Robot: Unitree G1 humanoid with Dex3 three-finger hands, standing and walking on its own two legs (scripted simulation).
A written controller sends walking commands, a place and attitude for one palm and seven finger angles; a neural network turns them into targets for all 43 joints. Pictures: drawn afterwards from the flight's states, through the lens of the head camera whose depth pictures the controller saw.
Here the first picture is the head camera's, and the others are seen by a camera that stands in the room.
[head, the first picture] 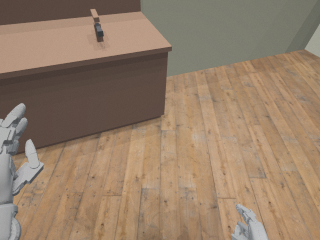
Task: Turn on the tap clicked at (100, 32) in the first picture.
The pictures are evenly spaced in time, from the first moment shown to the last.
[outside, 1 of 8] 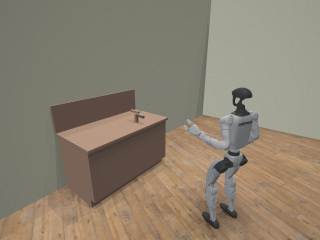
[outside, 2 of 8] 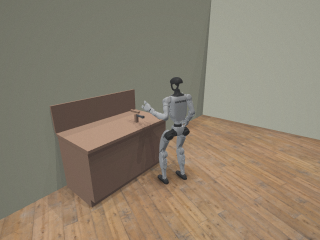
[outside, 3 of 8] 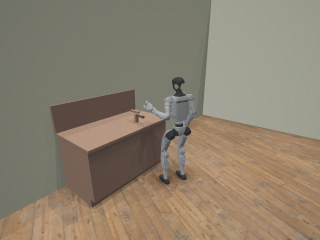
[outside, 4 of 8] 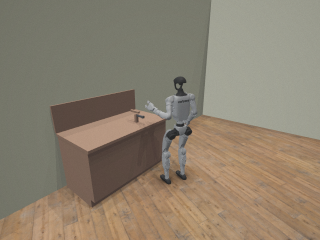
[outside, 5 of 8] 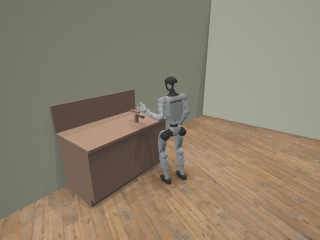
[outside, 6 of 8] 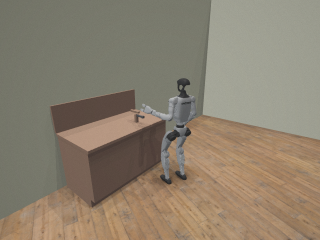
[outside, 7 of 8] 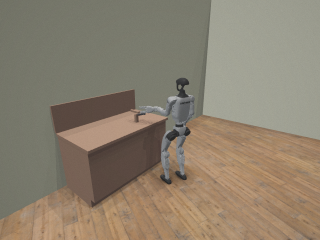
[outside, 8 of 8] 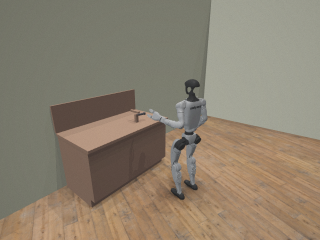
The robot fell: no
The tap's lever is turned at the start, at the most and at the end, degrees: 0 75 75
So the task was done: yes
